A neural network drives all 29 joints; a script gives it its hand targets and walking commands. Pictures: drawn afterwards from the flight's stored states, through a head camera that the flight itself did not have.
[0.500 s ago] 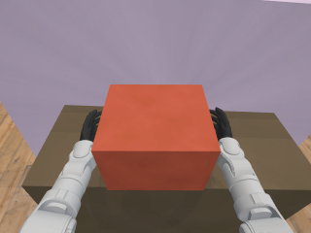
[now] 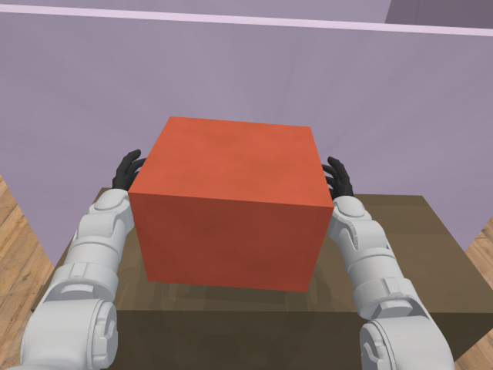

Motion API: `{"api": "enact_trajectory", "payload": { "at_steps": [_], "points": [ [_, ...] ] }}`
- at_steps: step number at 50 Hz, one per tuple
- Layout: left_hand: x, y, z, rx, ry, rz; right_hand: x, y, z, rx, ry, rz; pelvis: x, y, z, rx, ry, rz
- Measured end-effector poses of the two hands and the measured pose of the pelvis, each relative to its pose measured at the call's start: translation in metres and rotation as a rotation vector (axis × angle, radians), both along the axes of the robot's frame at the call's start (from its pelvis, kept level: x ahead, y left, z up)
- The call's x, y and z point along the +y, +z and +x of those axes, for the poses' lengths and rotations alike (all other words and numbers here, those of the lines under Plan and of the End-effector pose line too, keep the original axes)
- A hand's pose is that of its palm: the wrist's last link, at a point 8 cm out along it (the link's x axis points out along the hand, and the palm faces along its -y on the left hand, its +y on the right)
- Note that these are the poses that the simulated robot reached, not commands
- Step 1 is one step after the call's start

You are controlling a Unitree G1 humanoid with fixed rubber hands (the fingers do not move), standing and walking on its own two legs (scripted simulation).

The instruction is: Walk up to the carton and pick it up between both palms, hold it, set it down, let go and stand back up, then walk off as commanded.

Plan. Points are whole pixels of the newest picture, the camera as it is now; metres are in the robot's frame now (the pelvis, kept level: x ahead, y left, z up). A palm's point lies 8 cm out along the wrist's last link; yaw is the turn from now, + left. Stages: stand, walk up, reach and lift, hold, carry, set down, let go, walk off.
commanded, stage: reach and lift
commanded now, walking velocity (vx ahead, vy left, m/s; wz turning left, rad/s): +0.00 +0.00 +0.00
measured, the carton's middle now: (234, 199) +0.41 +0.03 +0.12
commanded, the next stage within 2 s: hold in 1.00 s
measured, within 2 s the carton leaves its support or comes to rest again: neither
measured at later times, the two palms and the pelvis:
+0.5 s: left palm (114, 188) +0.38 +0.23 +0.16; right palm (334, 190) +0.38 -0.14 +0.17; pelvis +0.01 +0.01 +0.01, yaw +0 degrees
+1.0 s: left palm (116, 184) +0.36 +0.22 +0.18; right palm (344, 191) +0.36 -0.15 +0.18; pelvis -0.01 +0.01 +0.01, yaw +0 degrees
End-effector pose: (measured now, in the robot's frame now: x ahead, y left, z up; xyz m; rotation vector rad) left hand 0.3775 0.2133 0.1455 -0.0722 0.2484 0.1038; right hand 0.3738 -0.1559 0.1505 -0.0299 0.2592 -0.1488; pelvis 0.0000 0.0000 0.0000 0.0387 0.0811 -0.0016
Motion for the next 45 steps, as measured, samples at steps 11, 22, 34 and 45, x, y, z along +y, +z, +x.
{"api": "enact_trajectory", "payload": {
  "at_steps": [11,22,34,45],
  "points": [
    [0.006,0.002,0.006,-0.011,0.000,0.026,0.006,0.007,0.009,-0.015,-0.001,0.034,0.004,0.003,0.011,0.008,0.002,-0.005],
    [0.014,0.010,0.002,0.003,0.001,0.022,0.014,0.018,0.006,-0.005,0.001,0.028,0.012,0.005,0.012,-0.003,0.002,-0.015],
    [0.012,0.021,-0.008,0.018,0.001,0.023,0.012,0.019,-0.007,0.007,-0.002,0.030,0.016,0.006,0.001,-0.020,0.001,-0.020],
    [0.005,0.031,-0.014,0.002,0.004,0.040,0.005,0.028,-0.011,-0.010,0.004,0.026,0.012,0.006,-0.006,-0.028,0.001,-0.015]
  ]
}}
